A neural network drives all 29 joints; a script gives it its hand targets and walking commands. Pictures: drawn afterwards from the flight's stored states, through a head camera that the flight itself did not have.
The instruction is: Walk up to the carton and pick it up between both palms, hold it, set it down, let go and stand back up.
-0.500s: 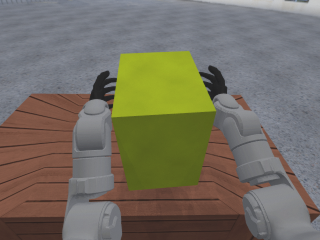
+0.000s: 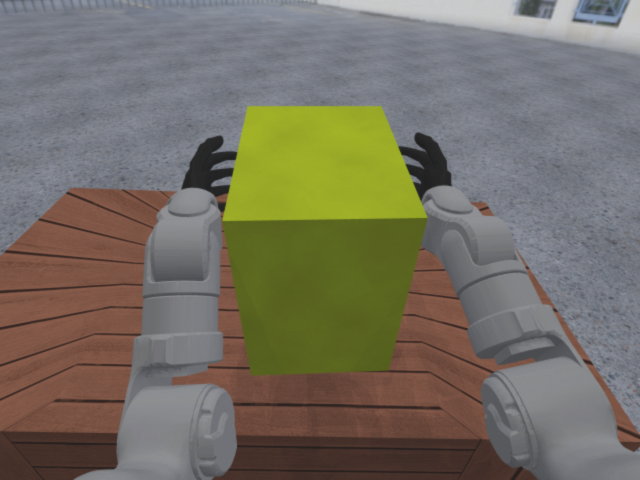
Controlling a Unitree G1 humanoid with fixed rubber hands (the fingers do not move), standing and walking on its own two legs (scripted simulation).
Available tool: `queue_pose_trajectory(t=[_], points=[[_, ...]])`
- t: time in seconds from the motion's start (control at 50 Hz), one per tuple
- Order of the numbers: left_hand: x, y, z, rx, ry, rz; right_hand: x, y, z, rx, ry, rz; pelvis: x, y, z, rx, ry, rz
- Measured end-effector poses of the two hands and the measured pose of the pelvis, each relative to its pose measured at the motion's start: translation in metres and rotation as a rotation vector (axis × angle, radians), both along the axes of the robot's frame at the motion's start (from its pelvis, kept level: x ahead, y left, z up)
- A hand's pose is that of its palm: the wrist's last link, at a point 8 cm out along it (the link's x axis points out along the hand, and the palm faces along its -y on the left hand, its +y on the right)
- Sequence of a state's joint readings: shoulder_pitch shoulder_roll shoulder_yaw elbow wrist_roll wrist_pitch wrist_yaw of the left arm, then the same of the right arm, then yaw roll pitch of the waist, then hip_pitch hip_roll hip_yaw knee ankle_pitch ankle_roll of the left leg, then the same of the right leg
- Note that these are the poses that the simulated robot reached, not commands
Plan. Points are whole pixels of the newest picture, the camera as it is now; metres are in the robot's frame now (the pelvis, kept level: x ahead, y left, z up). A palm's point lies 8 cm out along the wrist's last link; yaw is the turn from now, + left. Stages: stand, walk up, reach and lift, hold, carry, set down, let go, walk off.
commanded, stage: hold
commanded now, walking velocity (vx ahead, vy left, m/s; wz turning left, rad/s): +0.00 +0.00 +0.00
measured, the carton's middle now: (317, 237) +0.39 +0.01 +0.17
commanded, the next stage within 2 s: none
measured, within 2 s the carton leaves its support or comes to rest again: neither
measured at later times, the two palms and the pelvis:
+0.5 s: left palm (208, 198) +0.36 +0.13 +0.25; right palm (440, 196) +0.37 -0.14 +0.24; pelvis +0.00 -0.01 +0.00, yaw -1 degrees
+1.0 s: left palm (209, 200) +0.36 +0.13 +0.24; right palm (440, 201) +0.37 -0.14 +0.24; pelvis -0.01 +0.00 +0.00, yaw -1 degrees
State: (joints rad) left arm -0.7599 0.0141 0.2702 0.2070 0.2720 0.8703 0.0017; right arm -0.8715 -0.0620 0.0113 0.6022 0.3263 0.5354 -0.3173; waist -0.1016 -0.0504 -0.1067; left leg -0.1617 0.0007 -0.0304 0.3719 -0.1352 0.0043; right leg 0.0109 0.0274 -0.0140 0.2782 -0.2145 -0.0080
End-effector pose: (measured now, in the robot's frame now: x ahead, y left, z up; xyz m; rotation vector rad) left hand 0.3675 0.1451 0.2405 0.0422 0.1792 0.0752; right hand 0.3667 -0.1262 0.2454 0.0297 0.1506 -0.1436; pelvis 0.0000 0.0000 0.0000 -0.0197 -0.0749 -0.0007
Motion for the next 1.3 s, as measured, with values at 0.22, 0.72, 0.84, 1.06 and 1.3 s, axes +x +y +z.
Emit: queue_pose_trajectory(t=[0.22,0.72,0.84,1.06,1.3], points=[[-0.003,-0.013,0.002,0.008,0.001,0.023,-0.001,-0.012,-0.001,0.048,-0.007,0.004,-0.005,0.002,0.001,0.002,0.018,-0.023],[-0.003,-0.011,-0.003,-0.034,-0.006,0.001,-0.002,-0.011,0.003,-0.002,-0.001,-0.001,0.003,-0.009,0.0,0.01,-0.019,-0.011],[-0.005,-0.014,-0.005,-0.012,0.0,0.001,-0.004,-0.014,-0.003,0.032,0.001,-0.008,-0.002,-0.004,0.0,0.003,-0.002,-0.018],[-0.002,-0.008,0.005,-0.002,0.021,0.035,0.003,-0.008,-0.006,0.044,0.019,0.015,-0.005,-0.002,0.0,0.006,0.017,-0.017],[-0.003,-0.004,0.008,-0.009,-0.035,0.023,0.001,-0.004,0.005,0.012,-0.03,0.01,0.008,-0.003,0.0,0.003,-0.012,-0.011]])
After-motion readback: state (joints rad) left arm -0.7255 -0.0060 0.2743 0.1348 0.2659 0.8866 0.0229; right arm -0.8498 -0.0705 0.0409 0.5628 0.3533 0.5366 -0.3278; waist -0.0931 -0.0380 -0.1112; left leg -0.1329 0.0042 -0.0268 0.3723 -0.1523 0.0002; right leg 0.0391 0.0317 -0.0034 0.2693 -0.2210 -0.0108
